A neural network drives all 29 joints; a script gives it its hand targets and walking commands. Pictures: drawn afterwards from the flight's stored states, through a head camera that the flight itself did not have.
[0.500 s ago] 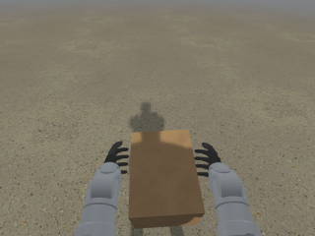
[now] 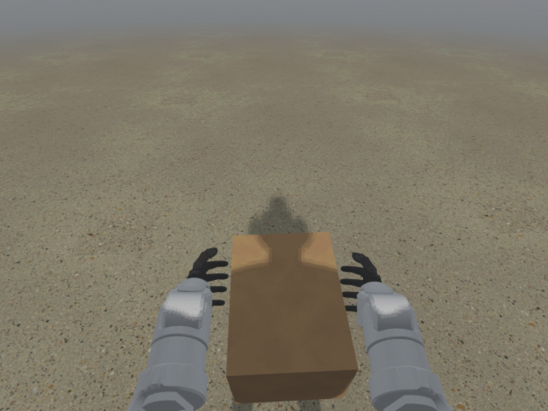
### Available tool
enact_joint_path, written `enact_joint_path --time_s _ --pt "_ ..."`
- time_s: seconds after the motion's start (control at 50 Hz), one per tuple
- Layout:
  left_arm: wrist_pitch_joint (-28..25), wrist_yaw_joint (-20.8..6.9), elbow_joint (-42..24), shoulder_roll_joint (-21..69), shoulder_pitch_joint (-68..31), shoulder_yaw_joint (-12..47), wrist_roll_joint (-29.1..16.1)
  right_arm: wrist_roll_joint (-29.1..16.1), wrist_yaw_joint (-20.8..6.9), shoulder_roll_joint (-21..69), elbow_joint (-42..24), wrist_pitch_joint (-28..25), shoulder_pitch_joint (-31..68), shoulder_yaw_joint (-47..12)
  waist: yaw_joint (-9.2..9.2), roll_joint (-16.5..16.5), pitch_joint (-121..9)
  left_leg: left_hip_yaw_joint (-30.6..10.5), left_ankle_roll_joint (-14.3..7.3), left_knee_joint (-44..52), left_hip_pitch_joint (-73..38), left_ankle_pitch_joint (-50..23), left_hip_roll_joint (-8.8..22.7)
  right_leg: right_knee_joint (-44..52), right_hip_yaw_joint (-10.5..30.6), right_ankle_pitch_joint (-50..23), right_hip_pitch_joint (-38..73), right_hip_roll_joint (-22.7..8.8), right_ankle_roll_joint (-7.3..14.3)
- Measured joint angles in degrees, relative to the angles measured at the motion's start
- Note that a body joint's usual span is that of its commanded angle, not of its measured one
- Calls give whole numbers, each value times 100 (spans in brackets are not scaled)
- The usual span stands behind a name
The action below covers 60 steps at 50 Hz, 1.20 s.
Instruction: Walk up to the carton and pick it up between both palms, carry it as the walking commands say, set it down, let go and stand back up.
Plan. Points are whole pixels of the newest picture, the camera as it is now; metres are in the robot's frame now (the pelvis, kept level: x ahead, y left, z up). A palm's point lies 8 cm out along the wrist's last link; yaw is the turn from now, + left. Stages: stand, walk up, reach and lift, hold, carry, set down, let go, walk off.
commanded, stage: hold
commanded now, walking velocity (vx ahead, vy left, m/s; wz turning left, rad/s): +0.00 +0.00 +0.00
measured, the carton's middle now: (285, 312) +0.33 -0.04 -0.03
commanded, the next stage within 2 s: set down in 0.22 s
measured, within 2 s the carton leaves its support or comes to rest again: neither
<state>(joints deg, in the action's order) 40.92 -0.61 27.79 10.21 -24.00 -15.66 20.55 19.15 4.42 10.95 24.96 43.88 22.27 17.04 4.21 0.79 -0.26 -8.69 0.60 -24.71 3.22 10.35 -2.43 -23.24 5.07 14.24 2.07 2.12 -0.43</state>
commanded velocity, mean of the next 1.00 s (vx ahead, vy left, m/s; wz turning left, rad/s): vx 0.00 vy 0.00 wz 0.00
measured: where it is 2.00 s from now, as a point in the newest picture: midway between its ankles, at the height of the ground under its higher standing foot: outside the picture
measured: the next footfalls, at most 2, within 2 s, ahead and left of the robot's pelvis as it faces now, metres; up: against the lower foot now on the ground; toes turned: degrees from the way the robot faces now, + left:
none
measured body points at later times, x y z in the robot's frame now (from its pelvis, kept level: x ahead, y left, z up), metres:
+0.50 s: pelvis +0.01 +0.02 +0.00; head -0.02 +0.03 +0.45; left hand +0.33 +0.09 +0.02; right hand +0.27 -0.18 +0.02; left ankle +0.05 +0.13 -0.74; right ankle +0.00 -0.13 -0.74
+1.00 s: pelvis -0.02 +0.02 -0.02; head +0.05 +0.02 +0.42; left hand +0.34 +0.09 -0.06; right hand +0.29 -0.18 -0.06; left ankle +0.05 +0.13 -0.74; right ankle +0.00 -0.13 -0.74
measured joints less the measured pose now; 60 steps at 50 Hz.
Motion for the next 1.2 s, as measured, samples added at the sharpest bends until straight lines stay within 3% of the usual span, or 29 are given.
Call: enact_joint_path --time_s 0.22,0.32,0.46,0.74,1.0,1.2 --pt "151 76 -1243 -113 769 630 -372 -487 -229 -206 -1012 81 -665 -697 21 138 172 140 -81 303 142 -83 -37 341 144 -132 -163 -88 -66" --pt "165 143 -1676 -209 1202 991 -657 -636 -303 -294 -1477 110 -1089 -890 228 119 79 127 -117 543 124 -196 -70 639 165 -276 -115 -143 -79" --pt "-50 132 -1030 -143 890 903 -486 -528 -495 -295 -1284 12 -1092 -636 234 79 238 245 -139 421 191 -171 -75 367 290 -196 -289 -130 -112" --pt "-1094 110 539 167 -64 -246 165 220 -420 -42 326 -1059 -112 427 96 -28 120 193 -82 -347 1157 35 -81 -514 228 77 -1293 -22 -88" --pt "-2358 406 899 264 -319 -621 123 216 -222 60 661 -2305 165 773 120 -122 -85 133 -41 -1315 3223 148 -145 -1517 152 242 -3352 56 -143" --pt "-2790 659 887 349 -690 -711 61 161 -280 84 647 -2806 524 1114 138 -182 -408 141 -30 -2166 4847 299 -233 -2403 138 441 -4974 89 -219"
